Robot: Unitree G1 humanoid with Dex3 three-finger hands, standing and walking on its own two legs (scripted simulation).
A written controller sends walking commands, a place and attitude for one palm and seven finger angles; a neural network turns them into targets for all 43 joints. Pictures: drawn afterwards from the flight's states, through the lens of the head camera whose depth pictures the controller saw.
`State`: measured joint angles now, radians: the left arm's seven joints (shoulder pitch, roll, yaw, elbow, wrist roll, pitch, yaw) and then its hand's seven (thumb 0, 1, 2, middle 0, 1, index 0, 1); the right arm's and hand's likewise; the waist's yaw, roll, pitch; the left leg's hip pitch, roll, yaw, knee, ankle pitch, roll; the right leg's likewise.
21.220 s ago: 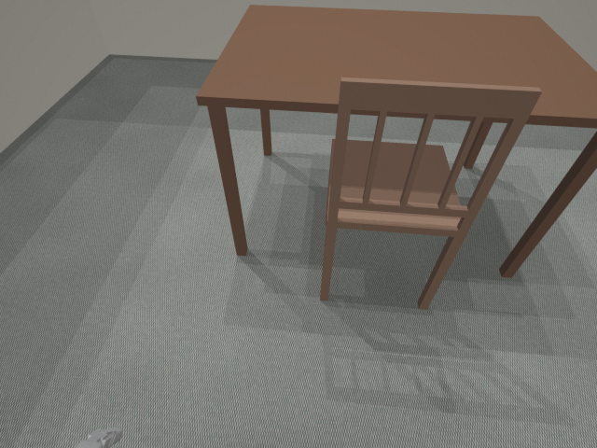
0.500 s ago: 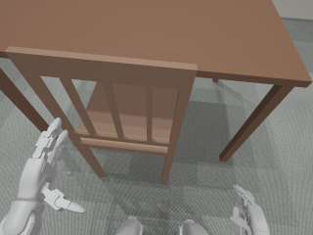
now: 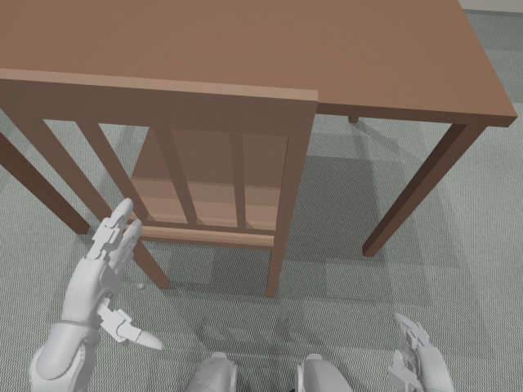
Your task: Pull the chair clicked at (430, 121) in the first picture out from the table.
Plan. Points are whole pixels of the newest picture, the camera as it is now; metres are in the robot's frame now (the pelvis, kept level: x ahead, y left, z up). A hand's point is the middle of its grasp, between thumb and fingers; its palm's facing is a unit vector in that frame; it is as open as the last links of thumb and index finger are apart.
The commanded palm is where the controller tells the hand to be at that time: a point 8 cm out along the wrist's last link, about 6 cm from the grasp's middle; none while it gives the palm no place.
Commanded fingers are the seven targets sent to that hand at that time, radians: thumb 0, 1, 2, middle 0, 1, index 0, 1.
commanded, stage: aim the fingers beside a spindle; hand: left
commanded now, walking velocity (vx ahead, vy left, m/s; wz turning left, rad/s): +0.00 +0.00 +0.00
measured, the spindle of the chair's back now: (179, 182) +0.45 +0.16 +0.00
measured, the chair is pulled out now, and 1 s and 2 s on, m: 0.00 0.00 0.00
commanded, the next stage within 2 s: none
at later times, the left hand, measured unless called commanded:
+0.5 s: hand (163, 268) +0.29 +0.16 +0.01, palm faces -0.09 -1.00 -0.03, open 16.9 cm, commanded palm +0.27 +0.21 +0.01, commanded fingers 0.00 -0.50 0.30 -0.06 -0.08 -0.06 -0.08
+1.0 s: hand (177, 261) +0.31 +0.14 +0.00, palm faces -0.09 -1.00 -0.03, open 16.9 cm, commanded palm +0.29 +0.20 +0.01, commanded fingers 0.00 -0.50 0.30 -0.06 -0.08 -0.06 -0.08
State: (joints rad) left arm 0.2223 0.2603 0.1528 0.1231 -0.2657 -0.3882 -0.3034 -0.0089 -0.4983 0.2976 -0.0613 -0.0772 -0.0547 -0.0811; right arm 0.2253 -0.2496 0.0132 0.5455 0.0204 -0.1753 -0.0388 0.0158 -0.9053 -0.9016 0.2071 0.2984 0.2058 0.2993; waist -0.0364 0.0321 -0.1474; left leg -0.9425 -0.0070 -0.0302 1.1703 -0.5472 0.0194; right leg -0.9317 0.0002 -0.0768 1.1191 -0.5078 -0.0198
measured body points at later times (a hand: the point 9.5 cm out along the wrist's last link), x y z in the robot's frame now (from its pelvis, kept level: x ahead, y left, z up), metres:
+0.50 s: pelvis +0.00 +0.00 -0.02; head +0.10 +0.01 +0.42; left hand +0.29 +0.21 +0.02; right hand +0.17 -0.24 -0.11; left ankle +0.01 +0.10 -0.65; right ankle +0.02 -0.11 -0.65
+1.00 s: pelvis -0.01 +0.00 -0.02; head +0.11 +0.01 +0.41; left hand +0.30 +0.19 +0.01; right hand +0.15 -0.24 -0.13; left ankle +0.01 +0.10 -0.65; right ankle +0.02 -0.11 -0.65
